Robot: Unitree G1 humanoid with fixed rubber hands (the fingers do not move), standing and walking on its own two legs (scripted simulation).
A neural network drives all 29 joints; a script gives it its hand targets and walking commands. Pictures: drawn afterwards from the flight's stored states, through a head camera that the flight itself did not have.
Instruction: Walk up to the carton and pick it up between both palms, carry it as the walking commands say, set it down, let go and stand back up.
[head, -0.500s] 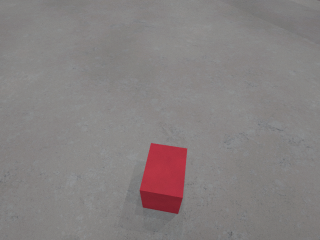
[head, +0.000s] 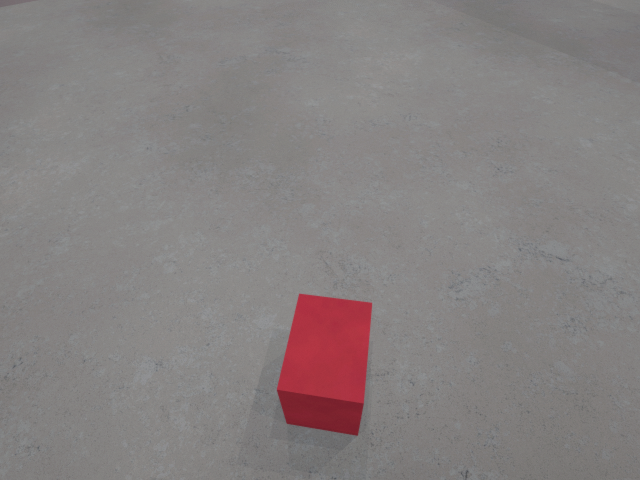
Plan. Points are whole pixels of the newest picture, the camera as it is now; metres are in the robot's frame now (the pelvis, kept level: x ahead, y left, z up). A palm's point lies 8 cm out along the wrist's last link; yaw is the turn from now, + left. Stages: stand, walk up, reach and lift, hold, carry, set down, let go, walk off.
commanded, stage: walk up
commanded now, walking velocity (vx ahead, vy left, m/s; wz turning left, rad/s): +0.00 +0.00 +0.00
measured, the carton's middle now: (328, 364) +0.53 +0.03 -0.64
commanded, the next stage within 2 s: none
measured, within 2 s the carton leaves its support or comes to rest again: neither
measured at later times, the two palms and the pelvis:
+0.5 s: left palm out of the picture -0.03 +0.33 -0.15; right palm out of the picture +0.11 -0.20 -0.14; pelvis +0.06 +0.07 -0.02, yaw -3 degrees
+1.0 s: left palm (152, 432) +0.21 +0.29 -0.15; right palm out of the picture +0.07 -0.15 -0.15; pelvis +0.10 +0.08 -0.01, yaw -7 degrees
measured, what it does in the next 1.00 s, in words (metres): walks ahead: left foot, then right foot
